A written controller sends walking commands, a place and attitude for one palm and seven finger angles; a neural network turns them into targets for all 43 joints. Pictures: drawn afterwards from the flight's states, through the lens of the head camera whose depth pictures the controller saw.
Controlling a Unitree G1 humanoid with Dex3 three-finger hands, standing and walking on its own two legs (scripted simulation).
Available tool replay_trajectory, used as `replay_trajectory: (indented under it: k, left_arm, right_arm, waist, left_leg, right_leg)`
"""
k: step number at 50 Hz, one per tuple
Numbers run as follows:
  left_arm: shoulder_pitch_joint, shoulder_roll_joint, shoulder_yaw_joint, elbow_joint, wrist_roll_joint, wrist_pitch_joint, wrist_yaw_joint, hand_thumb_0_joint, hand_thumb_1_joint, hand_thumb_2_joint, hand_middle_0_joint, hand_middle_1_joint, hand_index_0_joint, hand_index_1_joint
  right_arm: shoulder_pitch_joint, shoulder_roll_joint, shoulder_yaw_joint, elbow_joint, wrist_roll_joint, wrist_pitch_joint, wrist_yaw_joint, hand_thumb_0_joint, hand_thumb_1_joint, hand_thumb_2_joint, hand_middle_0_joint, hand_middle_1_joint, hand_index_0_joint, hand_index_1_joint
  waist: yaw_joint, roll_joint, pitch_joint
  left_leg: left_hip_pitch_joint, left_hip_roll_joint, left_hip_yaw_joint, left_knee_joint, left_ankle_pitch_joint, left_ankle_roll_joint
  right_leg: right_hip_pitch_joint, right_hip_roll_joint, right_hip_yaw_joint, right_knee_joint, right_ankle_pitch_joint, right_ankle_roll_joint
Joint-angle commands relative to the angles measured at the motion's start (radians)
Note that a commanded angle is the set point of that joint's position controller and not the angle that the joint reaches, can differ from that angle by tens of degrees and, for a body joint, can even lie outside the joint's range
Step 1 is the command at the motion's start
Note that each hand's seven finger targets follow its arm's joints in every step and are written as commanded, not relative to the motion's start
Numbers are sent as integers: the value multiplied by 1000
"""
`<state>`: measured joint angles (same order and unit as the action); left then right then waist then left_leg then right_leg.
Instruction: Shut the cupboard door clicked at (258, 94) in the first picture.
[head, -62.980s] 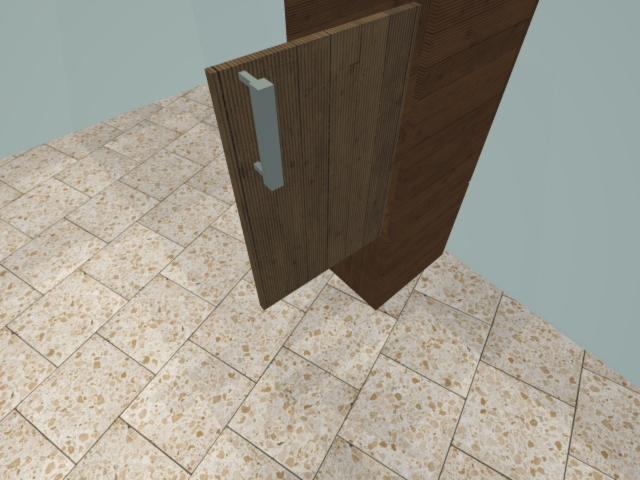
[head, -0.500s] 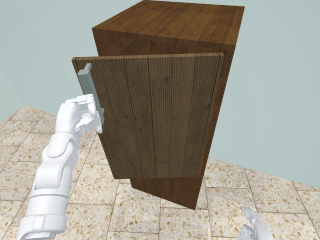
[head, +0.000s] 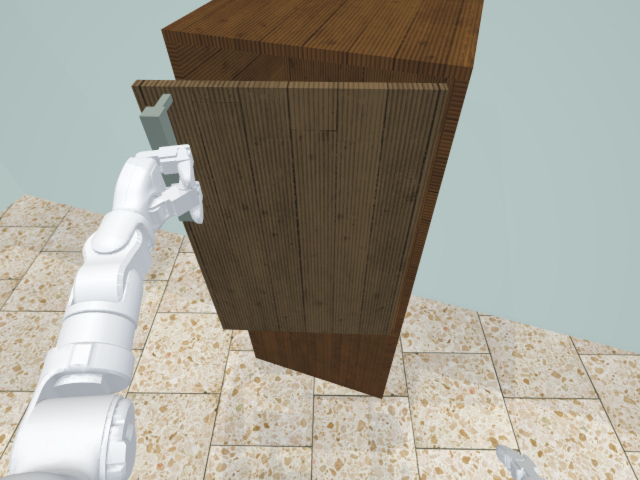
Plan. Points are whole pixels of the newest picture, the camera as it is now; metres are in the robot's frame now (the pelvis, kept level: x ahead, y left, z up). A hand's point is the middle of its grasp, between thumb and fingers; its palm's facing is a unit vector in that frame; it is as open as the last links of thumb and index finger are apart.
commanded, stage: push the door shut along its arc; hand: left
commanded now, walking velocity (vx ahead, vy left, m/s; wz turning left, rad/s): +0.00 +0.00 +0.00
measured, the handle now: (177, 160) +0.48 +0.21 +0.17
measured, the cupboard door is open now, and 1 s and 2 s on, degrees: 16 5 0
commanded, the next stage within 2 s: pull the fist back off the door in 1.36 s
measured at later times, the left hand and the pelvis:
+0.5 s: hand (222, 166) +0.46 +0.14 +0.17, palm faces -0.17 -0.99 -0.03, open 3.1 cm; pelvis +0.00 +0.01 -0.01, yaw -1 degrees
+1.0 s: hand (253, 141) +0.51 +0.11 +0.18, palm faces -0.27 -0.96 -0.01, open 3.1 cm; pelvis +0.00 +0.01 -0.02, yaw -2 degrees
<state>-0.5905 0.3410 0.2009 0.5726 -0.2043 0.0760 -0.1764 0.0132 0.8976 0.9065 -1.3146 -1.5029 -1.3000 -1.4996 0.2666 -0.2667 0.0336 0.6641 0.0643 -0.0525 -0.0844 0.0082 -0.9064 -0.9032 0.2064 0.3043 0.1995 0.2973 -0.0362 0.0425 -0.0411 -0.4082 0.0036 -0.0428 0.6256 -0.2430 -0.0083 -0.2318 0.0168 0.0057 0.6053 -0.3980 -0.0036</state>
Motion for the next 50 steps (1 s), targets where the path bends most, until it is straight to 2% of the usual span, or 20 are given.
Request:
replay_trajectory:
  k: [1,3,10,12,14,16,19,22,23,26,28,31,33,35,38,40,42,45,47,50]
  left_arm:
    - [-527,194,47,-159,-22,-96,-30,0,900,900,-1300,-1500,-1300,-1500]
    - [-562,162,17,-154,-22,-109,-41,0,900,900,-1300,-1500,-1300,-1500]
    - [-667,194,29,-21,-13,-153,-64,0,900,900,-1300,-1500,-1300,-1500]
    - [-696,233,52,18,-10,-171,-72,0,900,900,-1300,-1500,-1300,-1500]
    - [-732,184,7,38,-9,-184,-88,0,900,900,-1300,-1500,-1300,-1500]
    - [-771,227,39,94,-12,-199,-94,0,900,900,-1300,-1500,-1300,-1500]
    - [-844,207,16,155,-6,-219,-108,0,900,900,-1300,-1500,-1300,-1500]
    - [-875,241,33,207,1,-237,-118,0,900,900,-1300,-1500,-1300,-1500]
    - [-906,216,14,216,1,-241,-125,0,900,900,-1300,-1500,-1300,-1500]
    - [-904,283,72,255,5,-253,-128,0,900,900,-1300,-1500,-1300,-1500]
    - [-929,273,63,286,12,-255,-136,0,900,900,-1300,-1500,-1300,-1500]
    - [-945,327,92,336,21,-265,-141,0,900,900,-1300,-1500,-1300,-1500]
    - [-985,342,97,356,31,-268,-146,0,900,900,-1300,-1500,-1300,-1500]
    - [-1010,324,78,355,35,-275,-158,0,900,900,-1300,-1500,-1300,-1500]
    - [-1019,372,113,381,41,-282,-170,0,900,900,-1300,-1500,-1300,-1500]
    - [-1033,345,88,391,47,-282,-179,0,900,900,-1300,-1500,-1300,-1500]
    - [-1016,360,107,405,46,-279,-181,0,900,900,-1300,-1500,-1300,-1500]
    - [-1044,378,117,418,53,-276,-192,0,900,900,-1300,-1500,-1300,-1500]
    - [-1049,348,88,435,55,-272,-196,0,900,900,-1300,-1500,-1300,-1500]
    - [-1137,333,59,457,57,-267,-201,0,900,900,-1300,-1500,-1300,-1500]
  right_arm:
    - [-51,-144,-54,-135,0,-53,-6,0,-900,-900,200,300,200,300]
    - [-49,-138,-53,-139,1,-56,-2,0,-900,-900,200,300,200,300]
    - [1,-151,-61,-115,1,-63,3,0,-900,-900,200,300,200,300]
    - [20,-159,-63,-105,-4,-63,4,0,-900,-900,200,300,200,300]
    - [24,-155,-64,-105,-2,-67,7,0,-900,-900,200,300,200,300]
    - [49,-167,-67,-90,-5,-70,4,0,-900,-900,200,300,200,300]
    - [61,-166,-68,-80,-8,-75,8,0,-900,-900,200,300,200,300]
    - [80,-174,-68,-72,-11,-78,7,0,-900,-900,200,300,200,300]
    - [88,-174,-68,-70,-13,-81,11,0,-900,-900,200,300,200,300]
    - [116,-185,-73,-67,-20,-82,13,0,-900,-900,200,300,200,300]
    - [124,-184,-75,-64,-20,-79,17,0,-900,-900,200,300,200,300]
    - [146,-194,-75,-60,-22,-73,17,0,-900,-900,200,300,200,300]
    - [160,-196,-80,-52,-24,-69,19,0,-900,-900,200,300,200,300]
    - [165,-195,-82,-55,-26,-70,24,0,-900,-900,200,300,200,300]
    - [187,-202,-85,-51,-29,-62,24,0,-900,-900,200,300,200,300]
    - [199,-201,-89,-47,-30,-61,27,0,-900,-900,200,300,200,300]
    - [201,-202,-89,-45,-34,-54,29,0,-900,-900,200,300,200,300]
    - [222,-208,-96,-44,-35,-49,31,0,-900,-900,200,300,200,300]
    - [218,-203,-92,-37,-36,-43,31,0,-900,-900,200,300,200,300]
    - [240,-211,-96,-19,-35,-43,28,0,-900,-900,200,300,200,300]
  waist:
    - [-32,-45,-278]
    - [-37,-23,-289]
    - [-60,-7,-279]
    - [-60,-26,-297]
    - [-72,16,-309]
    - [-87,-20,-302]
    - [-99,-6,-304]
    - [-106,-11,-324]
    - [-114,7,-331]
    - [-104,9,-378]
    - [-117,-13,-367]
    - [-121,-8,-356]
    - [-134,-27,-362]
    - [-137,20,-383]
    - [-135,14,-412]
    - [-144,16,-416]
    - [-132,27,-433]
    - [-146,6,-430]
    - [-151,7,-417]
    - [-193,-1,-370]
  left_leg:
    - [308,-17,15,-29,169,56]
    - [317,-17,15,-29,178,55]
    - [306,-12,9,-15,150,53]
    - [292,-11,7,-7,161,54]
    - [320,-9,3,0,166,49]
    - [303,-10,0,12,162,55]
    - [296,-7,-3,17,135,50]
    - [286,-4,-9,29,141,51]
    - [288,-6,-10,31,142,49]
    - [289,-6,-10,48,182,51]
    - [266,-4,-9,53,174,51]
    - [231,-5,-3,61,161,53]
    - [217,0,-8,69,164,52]
    - [229,-1,-7,76,161,48]
    - [214,0,-9,87,180,49]
    - [222,1,-12,95,188,48]
    - [220,-1,-8,106,220,50]
    - [200,0,-6,109,209,52]
    - [197,-2,-4,118,215,54]
    - [184,3,-9,120,160,55]
  right_leg:
    - [-150,17,-27,-105,321,-9]
    - [-164,18,-28,-97,332,-10]
    - [-226,23,-28,-88,287,-12]
    - [-214,23,-29,-78,302,-13]
    - [-248,25,-31,-71,293,-14]
    - [-258,26,-31,-69,288,-13]
    - [-297,26,-31,-58,260,-12]
    - [-309,25,-29,-46,261,-13]
    - [-325,26,-29,-41,264,-12]
    - [-309,26,-29,-25,294,-15]
    - [-325,27,-26,-23,302,-10]
    - [-330,27,-22,-18,290,-11]
    - [-346,29,-20,-11,303,-7]
    - [-361,29,-19,-6,294,-8]
    - [-355,30,-17,4,316,-9]
    - [-374,33,-20,8,317,-9]
    - [-359,36,-20,16,350,-11]
    - [-371,37,-17,15,353,-7]
    - [-382,40,-22,18,355,-8]
    - [-451,41,-20,4,298,-2]
